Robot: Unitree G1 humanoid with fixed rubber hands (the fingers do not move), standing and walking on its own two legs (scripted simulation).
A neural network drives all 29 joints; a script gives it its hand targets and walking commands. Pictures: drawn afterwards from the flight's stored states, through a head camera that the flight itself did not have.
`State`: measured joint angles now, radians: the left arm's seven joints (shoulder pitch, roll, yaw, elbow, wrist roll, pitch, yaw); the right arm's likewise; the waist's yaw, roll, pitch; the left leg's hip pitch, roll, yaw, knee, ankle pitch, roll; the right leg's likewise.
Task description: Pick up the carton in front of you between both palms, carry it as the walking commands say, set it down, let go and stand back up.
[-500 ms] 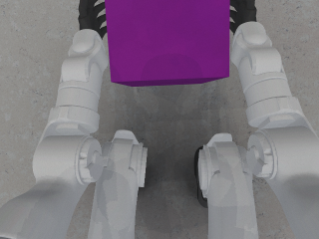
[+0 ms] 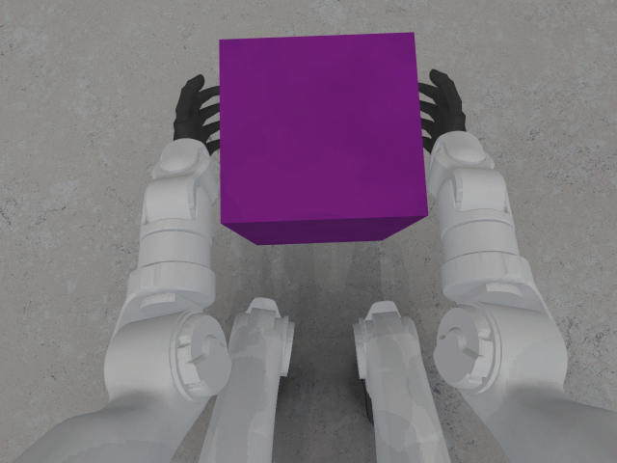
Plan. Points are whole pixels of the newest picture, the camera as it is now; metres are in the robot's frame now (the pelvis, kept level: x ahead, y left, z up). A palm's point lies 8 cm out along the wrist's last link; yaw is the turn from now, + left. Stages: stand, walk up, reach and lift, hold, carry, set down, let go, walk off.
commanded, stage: reach and lift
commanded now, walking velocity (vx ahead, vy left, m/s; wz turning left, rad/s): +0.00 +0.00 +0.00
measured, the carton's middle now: (318, 162) +0.50 +0.01 -0.13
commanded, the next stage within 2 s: none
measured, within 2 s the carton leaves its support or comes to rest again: neither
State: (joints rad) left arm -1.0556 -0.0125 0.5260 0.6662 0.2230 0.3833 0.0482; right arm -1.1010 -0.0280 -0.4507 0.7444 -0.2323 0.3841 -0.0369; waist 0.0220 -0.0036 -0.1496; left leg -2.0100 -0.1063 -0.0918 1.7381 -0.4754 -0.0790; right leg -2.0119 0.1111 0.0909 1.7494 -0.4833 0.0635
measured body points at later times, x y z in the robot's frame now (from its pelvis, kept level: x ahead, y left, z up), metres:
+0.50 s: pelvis +0.05 +0.00 +0.14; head +0.20 +0.00 +0.56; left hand +0.46 +0.16 +0.10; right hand +0.47 -0.15 +0.09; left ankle +0.12 +0.13 -0.46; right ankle +0.11 -0.13 -0.46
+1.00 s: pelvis +0.10 +0.00 +0.26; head +0.13 +0.00 +0.71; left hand +0.42 +0.16 +0.25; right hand +0.42 -0.15 +0.24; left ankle +0.12 +0.13 -0.46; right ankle +0.11 -0.13 -0.46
